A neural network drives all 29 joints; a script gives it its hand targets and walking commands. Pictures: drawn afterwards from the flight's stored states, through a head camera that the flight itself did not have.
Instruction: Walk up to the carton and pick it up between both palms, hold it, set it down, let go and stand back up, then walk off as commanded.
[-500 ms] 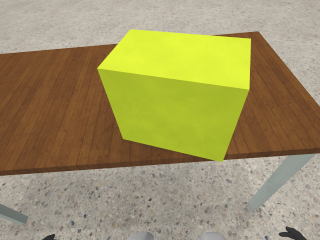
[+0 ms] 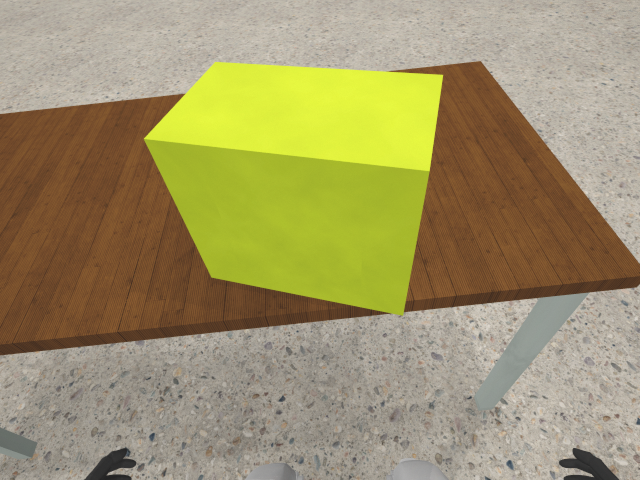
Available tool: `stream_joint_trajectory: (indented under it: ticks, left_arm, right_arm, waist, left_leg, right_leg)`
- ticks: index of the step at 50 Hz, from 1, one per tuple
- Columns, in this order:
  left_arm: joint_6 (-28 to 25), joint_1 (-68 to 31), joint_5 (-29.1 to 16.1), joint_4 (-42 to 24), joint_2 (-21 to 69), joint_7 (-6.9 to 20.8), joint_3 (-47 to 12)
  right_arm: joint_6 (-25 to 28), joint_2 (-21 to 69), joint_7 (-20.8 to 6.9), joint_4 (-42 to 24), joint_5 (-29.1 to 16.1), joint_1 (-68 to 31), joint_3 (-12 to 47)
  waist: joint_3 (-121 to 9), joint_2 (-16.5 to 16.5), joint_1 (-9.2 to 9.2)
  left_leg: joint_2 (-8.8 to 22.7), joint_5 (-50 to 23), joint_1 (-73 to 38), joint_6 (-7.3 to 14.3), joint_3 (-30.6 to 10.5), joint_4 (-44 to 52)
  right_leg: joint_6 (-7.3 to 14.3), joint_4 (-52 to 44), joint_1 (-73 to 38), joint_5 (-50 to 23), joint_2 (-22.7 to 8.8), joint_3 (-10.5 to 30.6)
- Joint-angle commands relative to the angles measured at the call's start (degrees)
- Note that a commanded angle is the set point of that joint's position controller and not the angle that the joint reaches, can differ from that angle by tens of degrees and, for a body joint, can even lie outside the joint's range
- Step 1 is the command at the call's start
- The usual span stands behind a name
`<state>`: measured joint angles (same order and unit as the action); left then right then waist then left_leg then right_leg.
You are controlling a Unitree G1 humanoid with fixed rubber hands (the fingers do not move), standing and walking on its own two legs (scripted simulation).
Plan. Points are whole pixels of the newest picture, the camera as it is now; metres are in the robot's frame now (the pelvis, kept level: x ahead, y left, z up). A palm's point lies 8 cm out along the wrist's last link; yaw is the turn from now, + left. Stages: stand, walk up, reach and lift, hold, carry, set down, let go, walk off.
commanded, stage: walk up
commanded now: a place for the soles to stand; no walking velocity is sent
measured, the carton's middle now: (310, 190) +0.47 +0.05 +0.11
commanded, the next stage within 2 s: stand in 0.42 s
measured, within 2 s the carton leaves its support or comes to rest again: neither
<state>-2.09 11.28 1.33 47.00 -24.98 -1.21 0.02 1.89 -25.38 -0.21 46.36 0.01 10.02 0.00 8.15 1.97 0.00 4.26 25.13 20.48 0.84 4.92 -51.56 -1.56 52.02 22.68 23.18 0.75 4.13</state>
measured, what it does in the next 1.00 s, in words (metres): stands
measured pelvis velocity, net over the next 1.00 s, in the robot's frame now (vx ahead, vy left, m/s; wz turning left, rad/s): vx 0.00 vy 0.01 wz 0.00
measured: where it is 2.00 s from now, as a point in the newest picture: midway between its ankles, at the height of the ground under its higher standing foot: outside the picture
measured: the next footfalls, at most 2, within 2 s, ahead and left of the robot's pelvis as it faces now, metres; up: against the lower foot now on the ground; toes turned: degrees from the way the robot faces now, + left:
none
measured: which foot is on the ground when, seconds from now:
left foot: down 0.00-1.00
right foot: down 0.00-1.00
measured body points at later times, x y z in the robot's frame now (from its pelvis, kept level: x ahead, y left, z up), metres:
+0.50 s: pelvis +0.01 +0.01 +0.00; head +0.03 +0.00 +0.45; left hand +0.13 +0.33 -0.09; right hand +0.14 -0.32 -0.09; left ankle +0.04 +0.13 -0.69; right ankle +0.06 -0.13 -0.69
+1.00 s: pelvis +0.00 +0.01 +0.01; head +0.03 +0.01 +0.45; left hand +0.19 +0.30 -0.07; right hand +0.16 -0.30 -0.07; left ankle +0.04 +0.13 -0.69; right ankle +0.06 -0.13 -0.69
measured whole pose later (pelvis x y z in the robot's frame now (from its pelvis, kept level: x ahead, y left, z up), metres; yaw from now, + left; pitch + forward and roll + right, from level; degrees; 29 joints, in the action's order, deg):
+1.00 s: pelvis +0.00 +0.01 +0.01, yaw +0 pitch -5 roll +0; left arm 19.2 4.0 4.0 29.6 -20.7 -0.8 2.8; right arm 16.0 -22.8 -1.2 49.4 2.2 7.6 -2.3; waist 8.3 -1.4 0.0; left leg 4.1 23.7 20.9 0.6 4.9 -49.4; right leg -1.1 49.1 22.7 21.8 0.7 4.2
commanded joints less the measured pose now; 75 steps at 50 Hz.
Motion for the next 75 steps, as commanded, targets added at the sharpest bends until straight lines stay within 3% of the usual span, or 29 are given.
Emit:
stream_joint_trajectory:
  ticks: [1, 5, 8, 11, 13, 15, 17, 18, 20, 22, 24, 27, 31, 32, 33, 35, 41, 45, 48, 57, 61, 62, 63, 65, 68, 69, 72, 74, 75]
  left_arm:
    - [-1.4, -2.7, -0.5, 0.5, -13.0, 0.7, 4.7]
    - [-1.3, -6.4, 0.2, -0.5, -14.7, 0.5, 3.7]
    - [-0.8, -9.9, -0.1, -0.4, -11.5, 0.5, 3.2]
    - [-0.3, -7.1, -0.6, -0.7, -11.5, 0.6, 3.0]
    - [-0.4, -4.0, -1.2, -0.2, -12.3, 0.2, 3.9]
    - [-0.9, -2.0, -1.1, 0.0, -12.2, 0.2, 4.5]
    - [-0.9, -5.1, -0.2, -0.1, -12.9, 0.5, 4.1]
    - [-0.9, -7.6, 0.0, -1.2, -13.5, 0.4, 4.3]
    - [-0.3, -9.6, -0.2, -2.0, -12.0, 0.7, 3.0]
    - [-0.2, -6.9, -1.0, -1.1, -11.3, 0.5, 3.1]
    - [-0.7, -1.7, -0.8, -0.5, -11.9, 0.7, 4.3]
    - [-1.2, -3.6, -0.1, -1.1, -13.6, 0.5, 4.3]
    - [-1.0, -7.0, -0.3, -0.9, -12.7, 0.3, 3.5]
    - [-1.0, -7.7, -0.7, -1.3, -11.8, 0.3, 3.4]
    - [13.8, -21.4, 1.5, -13.2, -6.8, -1.5, 7.8]
    - [19.2, -16.2, 5.8, -17.2, -3.7, -2.4, 10.2]
    - [21.4, -13.0, 2.0, -25.4, -6.5, -1.1, 10.7]
    - [21.8, -10.1, 2.7, -24.9, -5.4, 0.5, 10.9]
    - [20.4, -9.6, 3.2, -26.2, -8.0, 1.2, 13.4]
    - [20.4, -6.4, 2.6, -36.6, -5.8, -0.1, 12.4]
    - [20.6, -9.2, 2.5, -36.7, -5.5, 0.5, 13.2]
    - [21.5, -8.6, 1.0, -34.4, -5.2, 1.8, 13.3]
    - [21.8, -9.7, 1.8, -35.0, -5.6, 1.7, 11.5]
    - [22.3, -11.1, 0.2, -36.4, -5.0, 2.7, 11.2]
    - [21.9, -14.7, -3.0, -42.8, -7.7, 1.7, 10.8]
    - [21.4, -14.4, -4.2, -45.0, -8.2, 1.8, 10.4]
    - [22.7, -12.7, -2.3, -43.9, -4.7, 1.0, 7.6]
    - [21.7, -10.0, 0.9, -43.7, 0.0, 1.1, 6.3]
    - [20.8, -7.4, 2.0, -42.3, 1.2, 1.7, 6.8]
  right_arm:
    - [0.8, -13.7, 0.3, 0.2, 0.4, -4.5, -4.2]
    - [0.3, -10.8, 0.4, 0.1, 0.2, -3.0, -4.6]
    - [0.9, -10.6, 0.4, 1.8, 0.6, 0.6, -4.6]
    - [1.5, -14.5, 0.5, 1.7, 0.2, -0.6, -5.0]
    - [1.6, -15.7, 0.6, 0.5, 0.5, -3.9, -4.9]
    - [1.2, -14.0, 0.6, 0.5, 0.2, -7.0, -4.1]
    - [0.5, -11.8, 0.6, 0.6, 0.2, -6.0, -3.9]
    - [0.6, -11.5, 0.5, 0.7, 0.1, -4.6, -4.2]
    - [1.2, -12.2, 0.7, 1.9, 0.6, 0.3, -4.3]
    - [1.9, -15.6, 0.7, 0.8, 0.5, -2.8, -4.6]
    - [2.0, -16.0, 0.4, -0.2, 0.6, -6.6, -4.8]
    - [1.1, -11.6, 0.6, 0.4, -0.1, -5.0, -4.1]
    - [0.7, -11.7, 0.6, 0.2, 0.0, -4.6, -4.4]
    - [0.9, -10.8, 0.5, 1.5, -0.1, -3.2, -3.9]
    - [13.3, -3.6, -1.8, 9.8, 6.0, -18.7, -13.7]
    - [14.9, -10.3, -3.1, 14.9, 7.7, -10.9, -13.7]
    - [16.6, -5.7, -2.1, 5.1, 4.5, -6.3, -13.9]
    - [16.3, -4.6, -0.4, -1.5, 2.4, -2.5, -10.9]
    - [15.4, -2.3, 1.1, -7.4, 0.6, -1.5, -8.7]
    - [12.1, 0.8, 0.4, -16.5, -3.3, 4.8, -8.1]
    - [10.1, 0.1, 1.5, -25.1, -3.4, 3.8, -7.1]
    - [9.3, 1.3, 2.3, -27.5, -4.3, 3.2, -6.6]
    - [8.4, 0.9, 2.1, -25.6, -4.7, 5.4, -6.8]
    - [6.5, 2.0, 2.7, -30.4, -5.1, 6.6, -7.6]
    - [3.8, 6.3, 3.0, -39.6, -6.6, 3.9, -6.3]
    - [3.3, 7.9, 3.5, -42.1, -7.1, 5.6, -6.3]
    - [-1.2, 3.4, 2.9, -39.6, -7.3, 5.5, -9.2]
    - [-2.2, -3.0, 1.7, -38.5, -7.4, 2.3, -12.4]
    - [-2.0, -5.1, 1.4, -38.8, -7.4, 1.7, -13.0]
  waist:
    - [-4.0, -3.2, -0.65]
    - [-4.5, -12.9, 1.16]
    - [-4.0, -6.4, 3.06]
    - [-8.7, -0.8, 2.25]
    - [-8.0, 1.3, -0.57]
    - [-7.6, 3.8, -1.98]
    - [-6.5, -7.5, 0.23]
    - [-7.3, -3.6, 1.37]
    - [-6.0, -2.3, 3.51]
    - [-4.2, 4.7, 1.48]
    - [-6.7, 3.4, -2.04]
    - [-10.3, -4.8, 0.19]
    - [-10.3, -5.1, 2.15]
    - [-9.9, -1.9, 2.31]
    - [-5.4, 4.6, 0.84]
    - [-4.0, 5.7, 3.13]
    - [-12.4, -7.9, 2.07]
    - [-11.9, -12.2, 0.78]
    - [-13.1, -10.6, -2.01]
    - [-11.7, 4.3, -1.68]
    - [-10.9, 3.6, -3.26]
    - [-11.4, -1.1, -3.17]
    - [-9.5, 0.4, -1.25]
    - [-7.5, -6.2, -0.11]
    - [-9.0, -8.1, -3.26]
    - [-8.6, -9.1, -1.89]
    - [-4.0, 6.1, 0.70]
    - [-5.4, 19.0, 0.78]
    - [-7.4, 19.0, 0.00]
  left_leg:
    - [4.2, 6.9, 6.2, 2.9, -10.1, 16.7]
    - [-1.5, 2.2, -1.2, 1.5, -5.9, 10.1]
    - [1.5, 2.3, -3.8, 3.2, -8.8, 18.0]
    - [10.6, 0.9, -4.9, 8.0, -20.3, 23.8]
    - [13.1, -6.2, -0.7, 9.2, -20.6, 22.9]
    - [9.2, -6.9, 4.3, 7.1, -12.4, 18.9]
    - [2.7, 0.8, 3.9, 2.6, -7.1, 13.8]
    - [1.3, 1.4, 0.2, 2.0, -5.6, 13.1]
    - [4.5, 3.7, -5.2, 3.8, -11.8, 20.9]
    - [14.6, 0.9, -1.5, 9.0, -24.2, 28.2]
    - [13.1, -7.8, 1.6, 8.9, -16.7, 21.9]
    - [5.2, -6.8, 2.5, 2.7, -9.1, 14.9]
    - [1.9, -4.6, -5.4, 2.2, -6.1, 12.8]
    - [3.6, -6.2, -6.8, 3.0, -8.3, 16.9]
    - [-2.0, 2.6, 7.1, -1.5, -2.8, 14.4]
    - [3.1, 4.3, 20.9, 2.7, -2.8, 17.7]
    - [-1.8, -10.6, -5.2, 1.0, -0.3, 13.4]
    - [-2.8, -13.8, -5.9, 1.2, -0.6, 15.1]
    - [-3.8, -13.6, -5.3, 1.2, 0.1, 17.2]
    - [-2.9, -6.7, -6.7, 1.1, 1.9, 27.3]
    - [-1.4, 2.1, 2.8, 4.7, 1.4, 30.6]
    - [-3.7, 2.6, -1.0, 4.7, 2.5, 27.3]
    - [-2.7, 5.0, -3.3, 4.9, 0.6, 27.3]
    - [-4.8, 2.1, -12.0, 4.7, 0.3, 24.8]
    - [-8.1, -5.8, -27.5, 1.4, 0.8, 22.1]
    - [-8.1, -8.8, -33.4, 0.6, -1.2, 20.0]
    - [-1.2, 11.7, -15.6, 1.8, -3.2, 34.3]
    - [7.9, 25.8, 21.6, 6.2, -5.8, 48.9]
    - [9.6, 24.2, 25.7, 6.1, -7.9, 50.4]
  right_leg:
    - [7.2, -19.6, -0.6, 3.0, -4.5, 9.8]
    - [10.9, -24.7, 6.2, 5.2, -9.8, 21.4]
    - [6.6, -19.9, 8.5, 1.2, -6.8, 12.2]
    - [4.0, -7.9, 5.1, -4.1, -1.8, 3.3]
    - [3.4, -5.9, 0.3, -4.5, -1.5, -1.6]
    - [5.0, -10.9, -4.1, -9.4, -2.2, 0.6]
    - [7.8, -19.1, -0.5, -2.4, -6.0, 11.0]
    - [9.2, -20.1, 2.5, 0.5, -8.5, 15.3]
    - [6.4, -15.4, 9.6, -0.7, -5.9, 9.1]
    - [3.5, -4.8, 7.8, -2.0, -1.1, -1.8]
    - [4.1, -9.8, -2.8, -1.5, -2.8, -2.0]
    - [7.7, -17.8, -6.4, -9.7, -6.2, 10.3]
    - [8.4, -19.2, 3.5, -10.1, -7.9, 13.9]
    - [7.7, -15.7, 4.5, -10.0, -6.9, 10.4]
    - [6.9, -9.8, 6.7, 4.8, -1.7, -8.9]
    - [4.8, -0.1, -10.1, -5.5, 1.1, -11.0]
    - [4.1, -11.8, -2.3, -15.0, -1.3, -7.2]
    - [2.3, -15.2, -6.6, -21.4, -0.8, -5.9]
    - [1.3, -17.1, -10.6, -22.5, -1.5, -3.8]
    - [3.4, -21.3, -16.6, -11.8, -0.2, -3.8]
    - [3.2, -20.5, -23.0, -4.5, 0.7, -3.5]
    - [5.1, -24.1, -18.9, 1.5, -1.3, -1.8]
    - [5.6, -22.9, -16.2, 3.2, -1.3, -2.7]
    - [7.0, -28.0, -7.6, 8.8, -3.0, -1.5]
    - [9.1, -34.2, 7.4, 15.1, -6.4, 0.4]
    - [10.1, -35.9, 13.1, 14.4, -8.1, 0.9]
    - [5.3, -27.4, -8.1, 1.1, -0.3, -5.4]
    - [-1.9, -13.1, -46.2, -17.6, 9.3, -9.3]
    - [-2.8, -11.2, -52.6, -21.6, 9.8, -8.9]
